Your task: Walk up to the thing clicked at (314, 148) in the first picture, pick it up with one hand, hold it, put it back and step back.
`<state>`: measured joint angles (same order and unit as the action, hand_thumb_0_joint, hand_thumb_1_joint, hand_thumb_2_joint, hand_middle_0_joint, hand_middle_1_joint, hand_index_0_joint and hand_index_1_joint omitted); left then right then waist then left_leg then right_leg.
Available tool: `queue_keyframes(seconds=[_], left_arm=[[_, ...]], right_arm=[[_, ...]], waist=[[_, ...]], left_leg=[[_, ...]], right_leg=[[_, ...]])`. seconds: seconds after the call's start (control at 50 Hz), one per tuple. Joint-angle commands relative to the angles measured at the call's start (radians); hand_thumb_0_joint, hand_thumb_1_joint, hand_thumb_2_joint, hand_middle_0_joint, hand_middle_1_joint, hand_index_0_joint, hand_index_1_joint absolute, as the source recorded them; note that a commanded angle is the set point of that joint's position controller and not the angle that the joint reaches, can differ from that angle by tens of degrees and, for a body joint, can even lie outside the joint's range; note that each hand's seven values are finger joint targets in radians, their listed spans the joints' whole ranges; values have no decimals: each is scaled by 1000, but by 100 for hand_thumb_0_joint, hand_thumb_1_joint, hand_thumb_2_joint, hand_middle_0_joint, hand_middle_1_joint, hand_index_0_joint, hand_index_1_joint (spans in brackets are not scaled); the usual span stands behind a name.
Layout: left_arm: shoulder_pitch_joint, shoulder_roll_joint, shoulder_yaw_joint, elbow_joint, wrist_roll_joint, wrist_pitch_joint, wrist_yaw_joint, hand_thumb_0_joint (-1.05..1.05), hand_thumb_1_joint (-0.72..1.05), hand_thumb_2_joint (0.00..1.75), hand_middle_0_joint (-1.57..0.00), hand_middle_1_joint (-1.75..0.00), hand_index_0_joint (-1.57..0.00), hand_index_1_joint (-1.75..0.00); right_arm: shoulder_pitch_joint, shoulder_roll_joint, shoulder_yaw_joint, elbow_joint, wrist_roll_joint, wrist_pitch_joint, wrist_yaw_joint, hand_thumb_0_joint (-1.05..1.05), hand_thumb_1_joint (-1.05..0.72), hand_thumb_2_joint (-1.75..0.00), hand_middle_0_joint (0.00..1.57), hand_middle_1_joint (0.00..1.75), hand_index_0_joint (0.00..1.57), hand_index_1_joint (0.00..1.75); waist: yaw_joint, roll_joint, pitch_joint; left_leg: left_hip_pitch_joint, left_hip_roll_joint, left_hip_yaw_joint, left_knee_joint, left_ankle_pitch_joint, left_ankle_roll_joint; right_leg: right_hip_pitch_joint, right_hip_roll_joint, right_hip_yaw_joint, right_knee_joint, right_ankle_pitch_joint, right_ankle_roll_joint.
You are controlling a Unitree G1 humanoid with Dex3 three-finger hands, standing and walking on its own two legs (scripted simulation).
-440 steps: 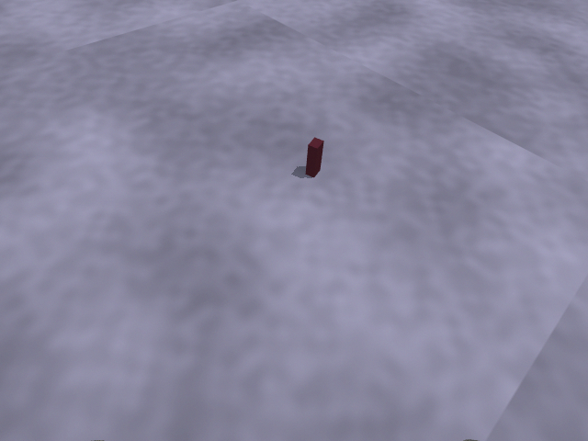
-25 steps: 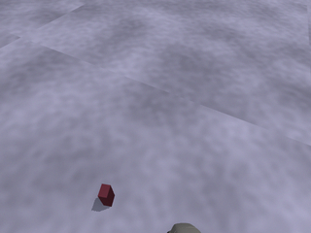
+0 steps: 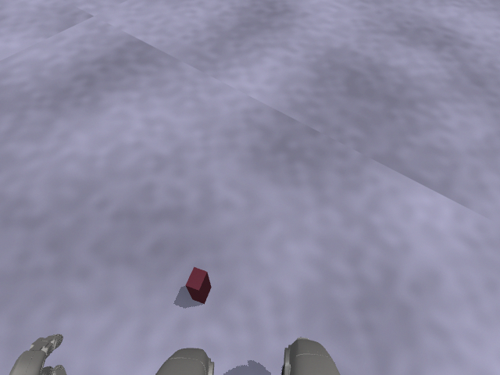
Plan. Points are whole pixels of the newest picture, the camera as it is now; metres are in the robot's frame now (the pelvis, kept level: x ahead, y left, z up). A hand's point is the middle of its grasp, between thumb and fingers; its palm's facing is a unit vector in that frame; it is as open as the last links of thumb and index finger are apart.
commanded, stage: walk up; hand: left
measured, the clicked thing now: (199, 286) +0.40 +0.17 -0.65
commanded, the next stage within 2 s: stand in 0.72 s
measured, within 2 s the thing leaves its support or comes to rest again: neither
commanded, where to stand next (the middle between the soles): +0.04 -0.02 m, yaw -3 degrees
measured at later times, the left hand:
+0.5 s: hand out of the picture +0.06 +0.27 -0.14, palm faces -0.02 -0.93 -0.36, open 7.4 cm
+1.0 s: hand (114, 362) +0.13 +0.22 -0.11, palm faces -0.09 -0.94 -0.34, open 7.4 cm
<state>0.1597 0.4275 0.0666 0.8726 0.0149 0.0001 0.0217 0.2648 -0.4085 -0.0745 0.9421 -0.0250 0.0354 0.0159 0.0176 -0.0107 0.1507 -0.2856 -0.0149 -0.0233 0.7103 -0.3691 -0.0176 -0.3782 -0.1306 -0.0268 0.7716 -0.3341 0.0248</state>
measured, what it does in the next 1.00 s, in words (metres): steps on the spot: right foot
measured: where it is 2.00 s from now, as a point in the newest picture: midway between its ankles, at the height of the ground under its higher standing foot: outside the picture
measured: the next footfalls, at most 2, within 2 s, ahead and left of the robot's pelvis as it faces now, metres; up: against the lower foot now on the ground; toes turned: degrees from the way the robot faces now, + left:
right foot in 0.28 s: +0.05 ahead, -0.15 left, +0.00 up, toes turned -3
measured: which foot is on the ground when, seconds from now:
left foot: down 0.00-1.00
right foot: down 0.00-0.00, up 0.02-0.26, down 0.28-1.00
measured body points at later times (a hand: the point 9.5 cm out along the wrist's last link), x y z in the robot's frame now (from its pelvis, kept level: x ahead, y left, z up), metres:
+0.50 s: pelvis +0.01 +0.00 +0.01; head +0.02 +0.00 +0.46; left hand +0.06 +0.32 -0.11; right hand +0.09 -0.32 -0.10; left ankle +0.02 +0.11 -0.71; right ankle -0.02 -0.11 -0.71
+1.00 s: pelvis +0.00 -0.02 +0.03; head +0.01 -0.03 +0.48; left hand +0.13 +0.26 -0.09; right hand +0.06 -0.33 -0.10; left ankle +0.02 +0.11 -0.71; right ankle +0.02 -0.15 -0.71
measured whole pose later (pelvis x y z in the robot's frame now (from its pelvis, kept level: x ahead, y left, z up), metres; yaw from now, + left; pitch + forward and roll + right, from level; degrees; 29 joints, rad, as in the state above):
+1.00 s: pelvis +0.00 -0.02 +0.03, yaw -2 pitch -4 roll +1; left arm 0.08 0.35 -0.02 1.06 0.00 -0.02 -0.02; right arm 0.14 -0.36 -0.01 1.08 -0.01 -0.01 0.01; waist -0.02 0.00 0.06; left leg -0.14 0.02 0.01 0.41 -0.20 -0.03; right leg -0.17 -0.02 -0.01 0.45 -0.22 0.01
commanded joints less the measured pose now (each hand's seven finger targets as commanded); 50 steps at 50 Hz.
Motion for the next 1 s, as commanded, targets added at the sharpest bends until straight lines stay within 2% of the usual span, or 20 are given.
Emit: queue_keyframes(seconds=[0.0,0.02,0.08,0.14,0.22,0.28,0.32,0.34,0.36,0.44,0.48,0.52,0.54,0.6,0.64,0.68,0.7,0.72,0.78,0.98], left_arm=[[-47,166,33,-68,-31,7,29,0,90,90,-20,-30,-20,-30],[-61,190,35,-49,-23,8,34,0,90,90,-20,-30,-20,-30],[37,173,29,-6,-39,-3,28,0,90,90,-20,-30,-20,-30],[-23,146,15,-3,-25,-12,3,0,90,90,-20,-30,-20,-30],[18,156,21,14,4,-19,-9,0,90,90,-20,-30,-20,-30],[70,182,43,31,28,-27,-20,0,90,90,-20,-30,-20,-30],[76,266,65,23,23,-25,-36,0,90,90,-20,-30,-20,-30],[56,280,69,4,25,-24,-47,0,90,90,-20,-30,-20,-30],[59,263,68,-12,25,-22,-53,0,90,90,-20,-30,-20,-30],[13,195,35,-23,4,-30,-47,0,90,90,-20,-30,-20,-30],[-34,135,8,-44,-16,-32,-42,0,90,90,-20,-30,-20,-30],[2,159,19,-25,-19,-20,-26,0,90,90,-20,-30,-20,-30],[18,154,14,-23,-16,-22,-24,0,90,90,-20,-30,-20,-30],[42,146,13,2,-16,-32,-30,0,90,90,-20,-30,-20,-30],[92,137,8,33,-26,-47,-22,0,90,90,-20,-30,-20,-30],[118,222,23,61,-17,-60,1,0,90,90,-20,-30,-20,-30],[19,241,8,37,1,-61,-6,0,90,90,-20,-30,-20,-30],[-46,238,5,40,-1,-57,-11,0,90,90,-20,-30,-20,-30],[-117,180,-20,47,-13,-35,-22,0,90,90,-20,-30,-20,-30],[-120,153,-31,152,-21,-41,-24,0,90,90,-20,-30,-20,-30]], right_arm=[[-13,-344,-64,-105,-3,-45,-17,0,-90,-90,20,30,20,30],[-32,-328,-64,-101,-2,-44,-16,0,-90,-90,20,30,20,30],[-99,-199,-31,-122,-4,-44,-33,0,-90,-90,20,30,20,30],[-7,-224,-31,-80,4,-70,-36,0,-90,-90,20,30,20,30],[-16,-275,-43,-104,6,-76,-35,0,-90,-90,20,30,20,30],[-40,-252,-33,-119,20,-80,-36,0,-90,-90,20,30,20,30],[-111,-193,-19,-142,28,-89,-40,0,-90,-90,20,30,20,30],[-108,-206,-24,-130,20,-93,-48,0,-90,-90,20,30,20,30],[-92,-215,-22,-122,19,-101,-50,0,-90,-90,20,30,20,30],[-26,-145,-8,-85,14,-131,-35,0,-90,-90,20,30,20,30],[23,-217,-30,-76,1,-132,-42,0,-90,-90,20,30,20,30],[-24,-277,-38,-89,10,-128,-33,0,-90,-90,20,30,20,30],[-38,-275,-38,-88,5,-125,-31,0,-90,-90,20,30,20,30],[-75,-227,-13,-93,10,-120,-36,0,-90,-90,20,30,20,30],[-151,-209,-3,-88,20,-99,-31,0,-90,-90,20,30,20,30],[-169,-173,2,-102,33,-63,-25,0,-90,-90,20,30,20,30],[-113,-120,19,-88,41,-63,-26,0,-90,-90,20,30,20,30],[-85,-144,12,-57,40,-57,-26,0,-90,-90,20,30,20,30],[-128,-174,9,5,23,-61,-11,0,-90,-90,20,30,20,30],[-193,-167,27,98,19,-79,-12,0,-90,-90,20,30,20,30]], waist=[[-52,259,-161],[-48,235,-129],[4,184,-141],[-51,200,-215],[-38,178,-207],[6,96,-184],[27,-146,-123],[22,-175,-73],[21,-153,-44],[-28,-113,-97],[-70,23,-179],[-30,92,-142],[-25,104,-125],[-3,125,-131],[34,151,-173],[32,60,-179],[-31,-89,-209],[-52,-81,-193],[-44,-70,-138],[-11,-1,-138]], left_leg=[[-3,356,-516,-336,454,258],[-71,387,-552,-349,388,316],[141,209,-162,-168,714,204],[238,222,-221,-182,629,192],[193,284,-254,-173,438,240],[38,222,-202,-97,313,171],[-180,0,17,90,-73,82],[-185,-15,74,170,-218,63],[-204,14,37,108,-269,65],[48,5,60,-176,86,68],[256,178,-219,-269,374,144],[140,396,-427,-323,379,320],[127,400,-407,-324,426,326],[129,279,-219,-272,513,203],[84,185,-80,-179,548,113],[-28,79,2,-33,400,44],[14,39,-5,-58,133,25],[145,47,7,-110,-20,45],[175,100,-63,-281,84,51],[139,132,-69,-418,229,28]], right_leg=[[-49,160,86,256,-322,-49],[-22,135,142,314,-325,-51],[-125,140,131,274,-220,-62],[-48,112,70,46,-153,-35],[37,125,19,-120,-155,-59],[201,116,66,-267,-5,-112],[224,-67,378,-391,-129,-239],[165,-188,479,-424,-103,-312],[184,-187,459,-401,0,-318],[118,-66,223,-250,393,-191],[-45,50,112,-40,411,-80],[-12,122,61,97,-252,-55],[-13,99,88,83,-303,-61],[37,83,59,-72,-170,-70],[194,89,44,-290,172,-58],[272,-30,232,-315,469,-112],[227,-150,359,-404,430,-170],[84,-160,307,-416,280,-206],[59,0,173,-439,-28,-77],[240,4,140,-455,184,-53]])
